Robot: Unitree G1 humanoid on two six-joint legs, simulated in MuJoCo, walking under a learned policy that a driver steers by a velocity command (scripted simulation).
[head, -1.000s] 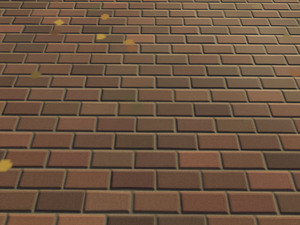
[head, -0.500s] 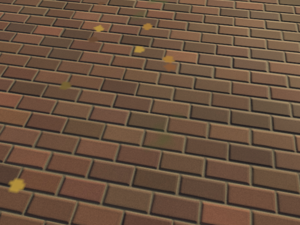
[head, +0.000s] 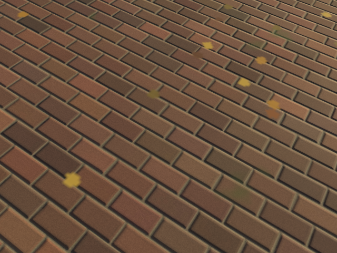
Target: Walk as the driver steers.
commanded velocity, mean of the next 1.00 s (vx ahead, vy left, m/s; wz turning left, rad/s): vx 0.05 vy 0.00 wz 0.60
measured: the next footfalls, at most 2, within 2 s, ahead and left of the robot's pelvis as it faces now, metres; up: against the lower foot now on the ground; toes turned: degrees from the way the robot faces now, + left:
right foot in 0.38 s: +0.06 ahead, -0.11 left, +0.00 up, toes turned +17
left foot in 0.82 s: -0.05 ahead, +0.08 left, +0.00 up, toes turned +30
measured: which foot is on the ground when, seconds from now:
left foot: down 0.00-0.38, up 0.40-0.80, down 0.82-1.00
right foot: up 0.00-0.36, down 0.38-0.82, up 0.84-1.00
